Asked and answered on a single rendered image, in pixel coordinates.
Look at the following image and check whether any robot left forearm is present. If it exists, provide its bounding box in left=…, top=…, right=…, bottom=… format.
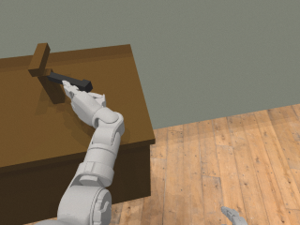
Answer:
left=57, top=107, right=125, bottom=218

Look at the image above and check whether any counter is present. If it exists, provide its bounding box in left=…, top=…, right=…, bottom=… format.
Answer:
left=0, top=42, right=156, bottom=225

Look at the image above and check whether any robot right hand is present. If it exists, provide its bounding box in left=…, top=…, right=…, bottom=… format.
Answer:
left=220, top=206, right=248, bottom=225

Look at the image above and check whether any robot left hand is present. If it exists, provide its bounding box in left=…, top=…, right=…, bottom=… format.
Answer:
left=62, top=80, right=107, bottom=127

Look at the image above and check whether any tap lever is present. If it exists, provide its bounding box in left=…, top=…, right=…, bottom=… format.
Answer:
left=47, top=72, right=93, bottom=93

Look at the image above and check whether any left robot upper arm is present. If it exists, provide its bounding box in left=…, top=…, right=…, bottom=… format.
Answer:
left=34, top=185, right=112, bottom=225

